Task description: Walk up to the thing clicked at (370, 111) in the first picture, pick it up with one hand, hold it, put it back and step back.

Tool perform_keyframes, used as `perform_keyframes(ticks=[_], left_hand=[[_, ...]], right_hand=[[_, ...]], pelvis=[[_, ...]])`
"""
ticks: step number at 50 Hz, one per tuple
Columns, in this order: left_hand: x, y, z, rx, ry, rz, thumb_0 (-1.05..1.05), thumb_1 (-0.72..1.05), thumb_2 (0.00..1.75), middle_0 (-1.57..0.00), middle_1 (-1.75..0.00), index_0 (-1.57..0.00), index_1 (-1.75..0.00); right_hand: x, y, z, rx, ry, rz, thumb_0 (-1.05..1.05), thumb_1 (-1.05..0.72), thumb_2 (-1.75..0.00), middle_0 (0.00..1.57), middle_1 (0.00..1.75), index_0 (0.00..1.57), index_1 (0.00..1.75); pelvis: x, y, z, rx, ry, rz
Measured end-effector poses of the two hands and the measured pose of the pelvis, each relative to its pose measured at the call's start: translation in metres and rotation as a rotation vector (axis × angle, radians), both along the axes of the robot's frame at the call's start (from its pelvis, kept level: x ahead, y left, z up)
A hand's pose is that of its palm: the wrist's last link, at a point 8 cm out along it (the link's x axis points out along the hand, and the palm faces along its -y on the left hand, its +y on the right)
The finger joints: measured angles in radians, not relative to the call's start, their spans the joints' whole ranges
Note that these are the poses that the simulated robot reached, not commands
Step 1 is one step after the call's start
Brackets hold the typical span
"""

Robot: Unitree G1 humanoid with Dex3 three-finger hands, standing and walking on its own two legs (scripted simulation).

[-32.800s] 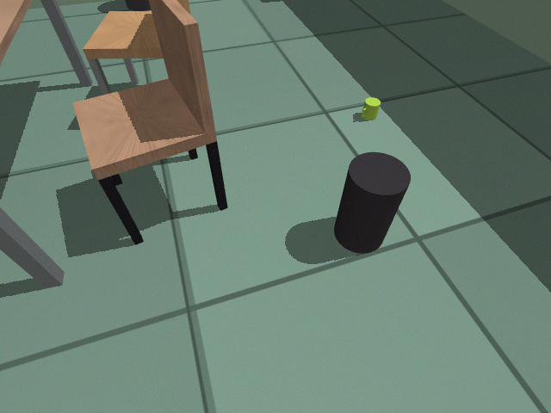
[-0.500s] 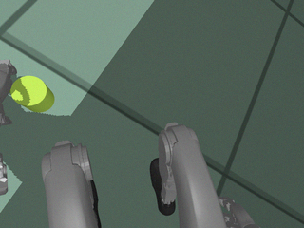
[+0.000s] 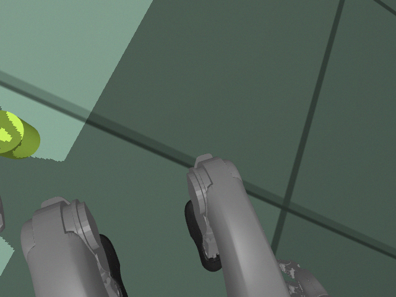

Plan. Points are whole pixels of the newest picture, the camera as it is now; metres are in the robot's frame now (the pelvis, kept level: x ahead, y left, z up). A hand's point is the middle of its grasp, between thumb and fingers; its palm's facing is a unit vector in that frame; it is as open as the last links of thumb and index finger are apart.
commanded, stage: approach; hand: left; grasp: from above
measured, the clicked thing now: (0, 135) +0.49 +0.31 -0.28
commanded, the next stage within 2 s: rest palm in 0.90 s
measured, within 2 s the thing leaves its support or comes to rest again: neither
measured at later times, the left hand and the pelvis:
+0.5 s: hand out of the picture +0.49 +0.31 -0.16, palm faces -0.38 -0.06 -0.92, open 14.0 cm; pelvis +0.00 +0.01 +0.00, yaw +0 degrees
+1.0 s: hand out of the picture +0.47 +0.30 -0.14, palm faces -0.35 -0.06 -0.93, open 13.9 cm; pelvis +0.00 +0.00 +0.01, yaw +1 degrees
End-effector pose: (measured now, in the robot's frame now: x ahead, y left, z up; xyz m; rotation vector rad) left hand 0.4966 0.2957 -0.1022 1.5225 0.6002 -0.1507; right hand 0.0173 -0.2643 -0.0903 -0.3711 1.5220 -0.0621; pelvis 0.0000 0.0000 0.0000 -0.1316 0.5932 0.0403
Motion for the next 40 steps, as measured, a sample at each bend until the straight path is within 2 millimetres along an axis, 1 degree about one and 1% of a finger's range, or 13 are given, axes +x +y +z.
perform_keyframes(ticks=[3,6,8,11,14,18,20,22,25,30,33,36,40], left_hand=[[-0.018,0.013,-0.011,-0.026,0.078,0.015,0.0,-0.52,0.97,-0.07,-1.07,-0.09,-1.05],[-0.036,0.024,-0.021,-0.064,0.108,-0.003,0.0,-0.51,0.96,-0.07,-1.08,-0.09,-1.06],[-0.044,0.026,-0.025,-0.085,0.09,-0.047,0.0,-0.51,0.96,-0.07,-1.08,-0.1,-1.06],[-0.049,0.024,-0.022,-0.101,0.019,-0.132,0.0,-0.51,0.95,-0.08,-1.09,-0.1,-1.06],[-0.047,0.019,-0.014,-0.099,-0.056,-0.183,0.0,-0.51,0.96,-0.08,-1.08,-0.1,-1.06],[-0.032,0.015,-0.004,-0.072,-0.1,-0.173,0.0,-0.52,0.99,-0.08,-1.07,-0.1,-1.06],[-0.022,0.014,-0.001,-0.054,-0.097,-0.156,0.0,-0.53,1.01,-0.08,-1.06,-0.09,-1.05],[-0.012,0.012,0.0,-0.043,-0.09,-0.135,0.0,-0.53,1.01,-0.08,-1.06,-0.09,-1.05],[-0.002,0.009,-0.001,-0.034,-0.084,-0.102,0.0,-0.52,1.01,-0.08,-1.06,-0.09,-1.05],[0.004,0.013,-0.002,-0.024,-0.067,-0.046,0.0,-0.52,0.99,-0.07,-1.07,-0.09,-1.06],[0.0,0.019,-0.005,-0.021,-0.029,-0.021,0.0,-0.52,0.99,-0.07,-1.08,-0.09,-1.06],[-0.009,0.027,-0.01,-0.023,0.017,-0.008,0.0,-0.52,0.99,-0.07,-1.08,-0.09,-1.06],[-0.023,0.026,-0.018,-0.048,0.062,-0.046,0.0,-0.53,0.99,-0.07,-1.08,-0.09,-1.07]], right_hand=[[0.0,0.001,-0.002,0.011,0.015,0.017,0.0,-0.91,-0.89,0.2,0.3,0.2,0.3],[0.004,0.001,-0.004,0.012,0.033,0.05,0.0,-0.91,-0.89,0.2,0.3,0.2,0.3],[0.008,0.0,-0.004,0.003,0.04,0.068,0.0,-0.91,-0.89,0.2,0.3,0.2,0.3],[0.02,-0.004,-0.002,-0.025,0.03,0.087,0.0,-0.91,-0.89,0.2,0.3,0.2,0.3],[0.036,-0.007,0.0,-0.057,-0.002,0.102,0.0,-0.91,-0.89,0.2,0.3,0.2,0.3],[0.057,-0.008,0.006,-0.088,-0.075,0.125,0.0,-0.91,-0.89,0.2,0.3,0.2,0.3],[0.064,-0.008,0.008,-0.095,-0.109,0.134,0.0,-0.91,-0.89,0.2,0.3,0.2,0.3],[0.066,-0.007,0.01,-0.097,-0.129,0.137,0.0,-0.91,-0.89,0.2,0.3,0.2,0.3],[0.059,-0.005,0.01,-0.09,-0.128,0.135,0.0,-0.91,-0.89,0.2,0.3,0.2,0.3],[0.034,0.001,0.007,-0.059,-0.068,0.092,0.0,-0.91,-0.89,0.2,0.3,0.2,0.3],[0.018,0.005,0.004,-0.038,-0.025,0.061,0.0,-0.91,-0.89,0.2,0.3,0.2,0.3],[0.004,0.007,0.003,-0.02,0.016,0.04,0.0,-0.91,-0.89,0.2,0.3,0.2,0.3],[-0.007,0.009,0.003,-0.007,0.061,0.031,0.0,-0.91,-0.89,0.2,0.3,0.2,0.3]], pelvis=[[-0.001,0.0,0.0,0.0,-0.011,0.004],[-0.003,-0.001,-0.002,-0.003,-0.023,0.009],[-0.003,0.0,-0.004,-0.005,-0.027,0.011],[-0.003,0.001,-0.006,-0.009,-0.031,0.017],[-0.002,0.003,-0.006,-0.011,-0.032,0.025],[-0.003,0.006,-0.004,-0.016,-0.022,0.028],[-0.003,0.007,-0.004,-0.02,-0.014,0.026],[-0.004,0.008,-0.004,-0.024,-0.009,0.023],[-0.004,0.008,-0.004,-0.028,-0.007,0.02],[-0.002,0.007,-0.005,-0.024,-0.004,0.017],[-0.001,0.006,-0.005,-0.022,-0.005,0.014],[-0.002,0.005,-0.005,-0.02,-0.009,0.013],[-0.003,0.004,-0.004,-0.018,-0.016,0.014]])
